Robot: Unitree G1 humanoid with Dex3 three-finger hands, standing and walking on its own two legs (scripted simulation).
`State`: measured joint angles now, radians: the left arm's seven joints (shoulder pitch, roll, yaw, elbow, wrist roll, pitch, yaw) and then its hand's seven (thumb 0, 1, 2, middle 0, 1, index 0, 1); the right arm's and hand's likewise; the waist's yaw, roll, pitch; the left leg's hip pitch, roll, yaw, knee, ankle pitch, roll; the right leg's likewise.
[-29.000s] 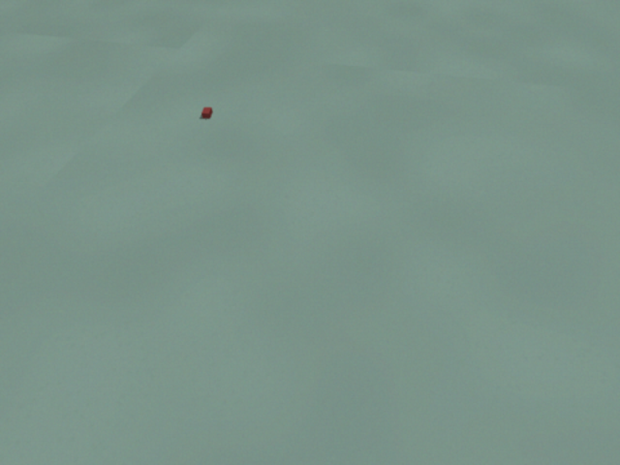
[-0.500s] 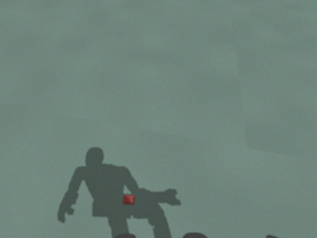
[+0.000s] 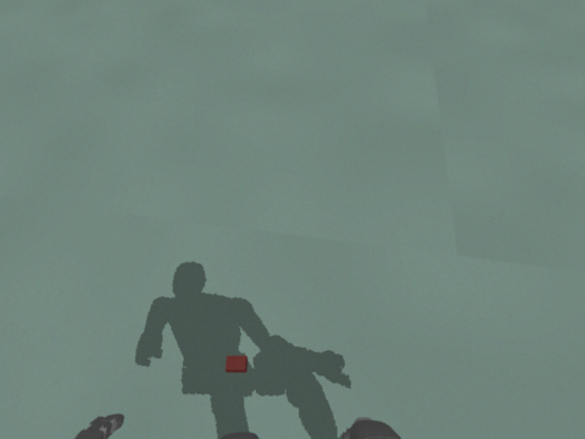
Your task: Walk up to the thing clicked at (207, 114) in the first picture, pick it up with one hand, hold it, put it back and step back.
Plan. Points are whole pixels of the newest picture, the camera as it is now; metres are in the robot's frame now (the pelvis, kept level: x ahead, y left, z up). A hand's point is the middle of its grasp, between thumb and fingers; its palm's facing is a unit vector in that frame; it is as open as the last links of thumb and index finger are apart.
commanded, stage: walk up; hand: left
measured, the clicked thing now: (236, 364) +0.41 +0.22 -0.74
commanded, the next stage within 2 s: none
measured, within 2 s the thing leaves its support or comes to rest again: neither
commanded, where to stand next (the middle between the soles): +0.03 -0.02 m, yaw +1 degrees
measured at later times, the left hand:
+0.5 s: hand out of the picture +0.09 +0.26 -0.13, palm faces +0.04 -0.93 -0.37, open 7.4 cm
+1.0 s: hand out of the picture +0.04 +0.29 -0.13, palm faces -0.08 -0.94 -0.34, open 7.4 cm
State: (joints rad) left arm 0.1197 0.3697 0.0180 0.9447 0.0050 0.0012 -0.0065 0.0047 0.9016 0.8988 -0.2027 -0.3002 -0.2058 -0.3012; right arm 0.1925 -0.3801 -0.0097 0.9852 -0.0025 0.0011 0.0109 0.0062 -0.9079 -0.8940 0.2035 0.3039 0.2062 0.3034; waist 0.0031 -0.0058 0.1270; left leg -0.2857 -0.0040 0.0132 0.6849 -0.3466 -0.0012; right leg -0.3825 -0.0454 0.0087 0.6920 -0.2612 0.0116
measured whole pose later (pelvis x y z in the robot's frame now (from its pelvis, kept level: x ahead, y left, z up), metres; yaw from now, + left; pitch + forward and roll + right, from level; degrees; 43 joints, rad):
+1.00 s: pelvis -0.01 +0.02 +0.03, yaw -1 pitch -3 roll +0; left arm 0.22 0.43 0.06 1.05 0.03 0.03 -0.06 0.01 0.90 0.90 -0.20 -0.30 -0.20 -0.30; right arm 0.31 -0.35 -0.06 1.00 -0.03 -0.06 0.03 0.01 -0.90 -0.89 0.21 0.30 0.21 0.30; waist -0.04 -0.05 0.08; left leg -0.05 0.03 0.06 0.37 -0.27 0.02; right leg -0.38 -0.01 0.09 0.78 -0.35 0.00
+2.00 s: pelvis -0.02 -0.01 +0.00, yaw -1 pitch -3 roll -1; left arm 0.30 0.45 0.07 0.93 0.02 -0.07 -0.01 0.01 0.90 0.90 -0.20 -0.30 -0.21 -0.30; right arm 0.32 -0.44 -0.06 0.85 -0.03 0.02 0.05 0.01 -0.90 -0.89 0.21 0.30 0.21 0.30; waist -0.04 0.02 0.07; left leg -0.28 0.07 -0.01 0.69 -0.38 0.01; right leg -0.28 -0.01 -0.02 0.60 -0.26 0.00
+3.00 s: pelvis -0.02 +0.01 +0.03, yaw +2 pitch -4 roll +0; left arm 0.09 0.37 0.00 1.11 0.01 -0.02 -0.01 0.00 0.90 0.90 -0.20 -0.30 -0.21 -0.30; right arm 0.07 -0.35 -0.02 1.13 0.00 0.00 0.03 0.01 -0.91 -0.89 0.20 0.30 0.21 0.30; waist 0.00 0.00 0.07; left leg -0.15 0.03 -0.03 0.38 -0.17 -0.04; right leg -0.14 -0.02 0.01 0.38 -0.18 0.02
